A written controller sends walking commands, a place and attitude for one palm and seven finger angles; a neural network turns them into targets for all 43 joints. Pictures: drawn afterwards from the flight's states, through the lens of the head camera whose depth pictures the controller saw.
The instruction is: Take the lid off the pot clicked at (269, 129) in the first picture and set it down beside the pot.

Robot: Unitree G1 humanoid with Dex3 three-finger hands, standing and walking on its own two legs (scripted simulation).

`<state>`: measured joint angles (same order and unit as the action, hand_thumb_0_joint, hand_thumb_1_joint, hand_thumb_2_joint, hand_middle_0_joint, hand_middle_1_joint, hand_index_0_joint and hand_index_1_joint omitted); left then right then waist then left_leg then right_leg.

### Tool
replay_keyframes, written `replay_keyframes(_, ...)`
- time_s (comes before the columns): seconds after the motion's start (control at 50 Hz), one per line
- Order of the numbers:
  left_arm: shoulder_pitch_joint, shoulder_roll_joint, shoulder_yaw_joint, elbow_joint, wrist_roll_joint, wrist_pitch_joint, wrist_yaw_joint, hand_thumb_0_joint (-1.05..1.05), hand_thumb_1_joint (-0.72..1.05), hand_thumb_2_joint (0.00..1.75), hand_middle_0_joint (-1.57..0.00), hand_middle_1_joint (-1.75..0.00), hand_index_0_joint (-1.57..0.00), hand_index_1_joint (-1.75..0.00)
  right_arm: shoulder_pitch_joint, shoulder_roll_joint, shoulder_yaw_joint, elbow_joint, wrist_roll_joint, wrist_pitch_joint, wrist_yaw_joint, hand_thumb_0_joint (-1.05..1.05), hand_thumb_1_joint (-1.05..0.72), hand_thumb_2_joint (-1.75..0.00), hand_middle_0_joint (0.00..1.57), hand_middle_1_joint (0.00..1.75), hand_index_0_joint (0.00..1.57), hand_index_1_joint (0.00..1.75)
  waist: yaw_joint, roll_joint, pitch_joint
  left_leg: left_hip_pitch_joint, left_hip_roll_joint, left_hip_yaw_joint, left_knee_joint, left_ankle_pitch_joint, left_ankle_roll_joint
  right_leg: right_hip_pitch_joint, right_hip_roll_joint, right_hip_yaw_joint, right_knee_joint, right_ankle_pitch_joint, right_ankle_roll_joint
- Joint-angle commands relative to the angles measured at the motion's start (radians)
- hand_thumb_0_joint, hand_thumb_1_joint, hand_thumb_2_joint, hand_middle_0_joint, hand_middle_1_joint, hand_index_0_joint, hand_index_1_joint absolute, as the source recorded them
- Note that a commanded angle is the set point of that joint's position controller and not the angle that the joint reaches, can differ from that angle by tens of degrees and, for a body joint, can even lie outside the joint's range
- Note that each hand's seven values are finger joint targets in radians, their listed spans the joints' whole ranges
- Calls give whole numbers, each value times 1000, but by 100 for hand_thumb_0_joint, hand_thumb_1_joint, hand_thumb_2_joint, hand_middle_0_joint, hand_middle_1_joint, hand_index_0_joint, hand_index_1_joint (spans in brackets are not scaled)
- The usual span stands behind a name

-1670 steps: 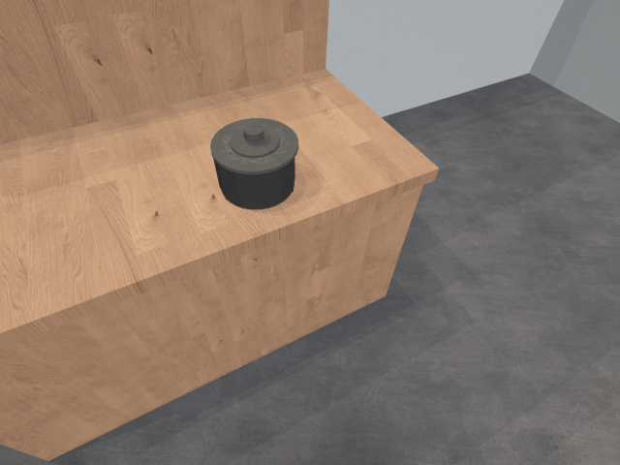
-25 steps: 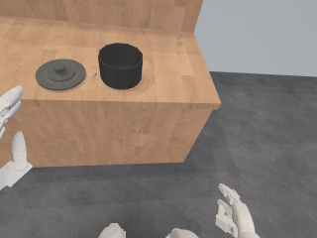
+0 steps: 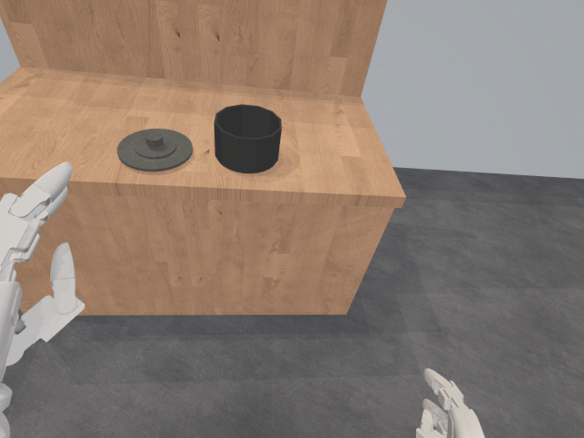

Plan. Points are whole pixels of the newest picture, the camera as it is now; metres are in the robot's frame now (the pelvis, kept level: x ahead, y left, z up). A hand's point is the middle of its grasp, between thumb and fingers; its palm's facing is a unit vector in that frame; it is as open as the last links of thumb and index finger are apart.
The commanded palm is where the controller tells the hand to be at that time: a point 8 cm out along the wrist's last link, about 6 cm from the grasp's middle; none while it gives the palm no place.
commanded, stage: stop stepping back and stand still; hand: left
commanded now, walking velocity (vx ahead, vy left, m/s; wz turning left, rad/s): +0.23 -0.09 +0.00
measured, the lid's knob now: (154, 139) +0.82 +0.33 -0.06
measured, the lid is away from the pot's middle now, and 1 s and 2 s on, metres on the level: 0.24 0.24 0.24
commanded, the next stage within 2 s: let the arm hang, fingers relaxed in 1.84 s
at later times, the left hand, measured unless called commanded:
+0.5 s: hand out of the picture +0.06 +0.20 -0.17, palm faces +0.04 -1.00 -0.01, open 7.3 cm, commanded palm none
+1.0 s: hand out of the picture +0.13 +0.22 -0.17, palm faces +0.09 -0.98 -0.17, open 7.4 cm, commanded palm none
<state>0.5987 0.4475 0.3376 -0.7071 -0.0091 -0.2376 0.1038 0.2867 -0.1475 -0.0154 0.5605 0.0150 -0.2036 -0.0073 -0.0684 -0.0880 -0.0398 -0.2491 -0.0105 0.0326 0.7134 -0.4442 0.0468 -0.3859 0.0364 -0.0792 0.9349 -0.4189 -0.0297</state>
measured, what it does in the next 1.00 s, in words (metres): steps on the spot: right foot, then left foot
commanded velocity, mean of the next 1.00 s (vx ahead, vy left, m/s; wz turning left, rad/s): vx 0.04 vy -0.06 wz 0.00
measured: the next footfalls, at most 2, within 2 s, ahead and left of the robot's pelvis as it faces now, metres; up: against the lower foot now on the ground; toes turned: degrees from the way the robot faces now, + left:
right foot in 0.04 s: +0.02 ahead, -0.09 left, +0.00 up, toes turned -2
left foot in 0.30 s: -0.06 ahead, +0.15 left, +0.00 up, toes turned +10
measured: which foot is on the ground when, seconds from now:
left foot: down 0.00-0.06, up 0.08-0.28, down 0.30-0.76, up 0.78-0.92, down 0.94-1.00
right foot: up 0.00-0.02, down 0.04-0.30, up 0.32-0.74, down 0.76-1.00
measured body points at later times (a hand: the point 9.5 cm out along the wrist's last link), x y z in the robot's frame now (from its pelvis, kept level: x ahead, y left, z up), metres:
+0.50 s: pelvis -0.05 +0.06 -0.02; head -0.04 +0.11 +0.43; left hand +0.05 +0.25 -0.17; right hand -0.05 -0.17 -0.14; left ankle -0.10 +0.14 -0.72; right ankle -0.05 -0.04 -0.60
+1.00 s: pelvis +0.07 +0.04 +0.01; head +0.09 +0.06 +0.45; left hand +0.13 +0.27 -0.15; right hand +0.10 -0.19 -0.14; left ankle +0.02 +0.15 -0.72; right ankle +0.06 -0.10 -0.72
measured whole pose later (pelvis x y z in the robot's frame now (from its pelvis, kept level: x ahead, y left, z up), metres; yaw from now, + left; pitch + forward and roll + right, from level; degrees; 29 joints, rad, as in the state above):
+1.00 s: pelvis +0.07 +0.04 +0.01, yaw +4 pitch +2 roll -1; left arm 0.20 0.17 0.03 0.95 0.01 0.02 0.03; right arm 0.31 -0.14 -0.04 0.95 -0.02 -0.01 -0.02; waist -0.03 -0.02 0.03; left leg -0.29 0.04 0.03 0.66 -0.39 0.02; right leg -0.29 -0.02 -0.02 0.62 -0.35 0.03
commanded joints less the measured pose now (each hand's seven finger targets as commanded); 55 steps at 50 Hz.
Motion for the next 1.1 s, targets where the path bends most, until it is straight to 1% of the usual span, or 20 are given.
replay_keyframes(0.0,33,195,264,-68,-45,-52,22,0,90,90,-20,-30,-20,-30,-92,-174,-47,-125,32,12,-7,0,-90,-90,20,30,20,30,31,173,-4,-105,142,-154,99,342,54,199,-50,-3,-466,244,-38)
replay_keyframes(0.08,63,146,265,58,-91,-55,1,0,90,90,-20,-30,-20,-30,-86,-189,-90,-167,56,103,9,0,-90,-90,20,30,20,30,36,-248,-108,-350,-24,-86,707,-74,-28,228,-348,479,-521,414,-222)
replay_keyframes(0.12,52,151,270,27,-78,-46,-8,0,90,90,-20,-30,-20,-30,-137,-180,-75,-182,49,128,10,0,-90,-90,20,30,20,30,43,-49,-5,-326,56,-171,732,-59,-7,-6,-364,484,-527,241,-235)
replay_keyframes(0.14,-289,-114,-134,551,143,156,-52,0,90,90,-20,-30,-20,-30,-88,-234,-80,-36,-17,116,39,0,-90,-90,20,30,20,30,-73,182,-12,-404,124,-191,808,-90,3,-88,-411,241,-426,251,-166)
replay_keyframes(0.22,-445,-157,-201,702,114,259,-70,0,90,90,-20,-30,-20,-30,105,-167,-69,-17,-40,202,25,0,-90,-90,20,30,20,30,-84,-81,67,-57,136,-87,194,-53,-15,-325,-298,81,-389,-79,-86)
replay_keyframes(0.24,-475,-175,-209,770,101,275,-71,0,90,90,-20,-30,-20,-30,161,-168,-70,17,-53,214,28,0,-90,-90,20,30,20,30,-104,-40,128,45,111,-69,-69,26,-1,-422,-222,41,-219,-188,-53)
replay_keyframes(0.28,-426,-303,-253,866,91,282,-94,0,90,90,-20,-30,-20,-30,231,-197,-57,54,-90,212,6,0,-90,-90,20,30,20,30,-76,466,210,39,206,-356,-358,313,15,-581,48,-5,476,-269,29)
replay_keyframes(0.3,-420,-263,-257,916,68,277,-107,0,90,90,-20,-30,-20,-30,197,-230,-49,45,-92,198,-9,0,-90,-90,20,30,20,30,-41,389,123,55,311,-507,-335,418,78,-565,14,111,628,-204,39)
replay_keyframes(0.32,-430,-213,-229,969,34,272,-113,0,90,90,-20,-30,-20,-30,59,-261,-66,28,-116,191,-36,0,-90,-90,20,30,20,30,56,178,-45,141,283,-309,-181,705,62,-455,23,145,682,-131,76)
replay_keyframes(0.34,-501,-232,-236,1016,50,287,-105,0,90,90,-20,-30,-20,-30,77,-252,-57,23,-93,186,-39,0,-90,-90,20,30,20,30,2,348,-16,-5,317,-559,-248,535,90,-492,18,174,747,-85,78)
replay_keyframes(0.38,-550,-131,-236,1109,53,285,-111,0,90,90,-20,-30,-20,-30,17,-228,-39,35,-72,169,-49,0,-90,-90,20,30,20,30,42,45,184,-199,386,-625,-370,34,134,-561,-50,269,742,119,62)
replay_keyframes(0.48,-417,-115,-264,1280,54,279,-142,0,90,90,-20,-30,-20,-30,95,-250,-68,165,-54,126,-60,0,-90,-90,20,30,20,30,39,240,51,84,303,-362,-385,-37,143,-526,-58,199,456,145,70)
replay_keyframes(0.6,-558,-234,-315,1341,34,245,-144,0,90,90,-20,-30,-20,-30,321,-182,-64,303,-57,145,-54,0,-90,-90,20,30,20,30,-71,251,68,269,255,-156,-320,587,113,-278,-39,-12,-183,-24,42)
replay_keyframes(0.66,-425,-237,-306,1439,23,227,-134,0,90,90,-20,-30,-20,-30,273,-192,-63,324,-43,160,-37,0,-90,-90,20,30,20,30,10,213,41,132,218,-56,-249,743,60,45,25,-65,-356,172,9)
replay_keyframes(0.72,-175,-97,-258,1547,29,206,-103,0,90,90,-20,-30,-20,-30,209,-104,-44,307,-17,157,-13,0,-90,-90,20,30,20,30,137,-37,-80,-257,56,101,104,341,-21,539,-231,312,-436,387,-118)
replay_keyframes(0.76,-223,-54,-251,1557,26,203,-81,0,90,90,-20,-30,-20,-30,137,-100,-46,287,-16,167,-10,0,-90,-90,20,30,20,30,130,-56,-13,-362,45,-34,433,-210,-16,406,-378,493,-580,373,-242)
replay_keyframes(0.84,-428,-133,-259,1544,41,216,-60,0,90,90,-20,-30,-20,-30,196,-73,-45,340,-22,190,-4,0,-90,-90,20,30,20,30,9,-122,10,-147,99,-61,79,-111,-10,156,-297,285,-557,365,-156)
replay_keyframes(0.88,-428,-160,-266,1566,25,223,-66,0,90,90,-20,-30,-20,-30,265,-53,-43,401,-24,192,-4,0,-90,-90,20,30,20,30,-23,54,39,76,73,-44,-238,212,-22,30,-213,173,-420,372,-67)
replay_keyframes(0.92,-370,-212,-286,1570,1,234,-75,0,90,90,-20,-30,-20,-30,177,-150,-54,375,-34,184,-24,0,-90,-90,20,30,20,30,47,349,62,19,289,-310,-357,603,93,11,-80,49,-302,107,50)
replay_keyframes(1.08,-360,-149,-275,1618,17,226,-52,0,90,90,-20,-30,-20,-30,82,-125,-77,371,-14,205,-40,0,-90,-90,20,30,20,30,32,122,-50,199,158,-45,-161,1054,-12,152,-137,71,-343,690,20)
